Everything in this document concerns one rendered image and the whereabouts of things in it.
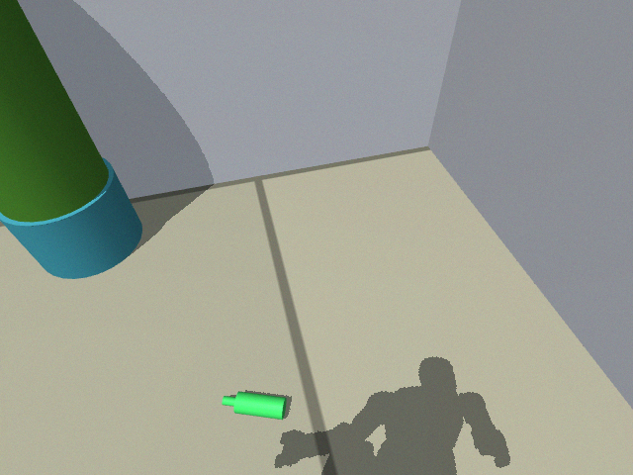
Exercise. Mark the bottle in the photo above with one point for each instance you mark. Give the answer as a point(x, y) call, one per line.
point(257, 405)

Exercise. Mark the potted plant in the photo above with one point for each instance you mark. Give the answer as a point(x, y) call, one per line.
point(58, 197)

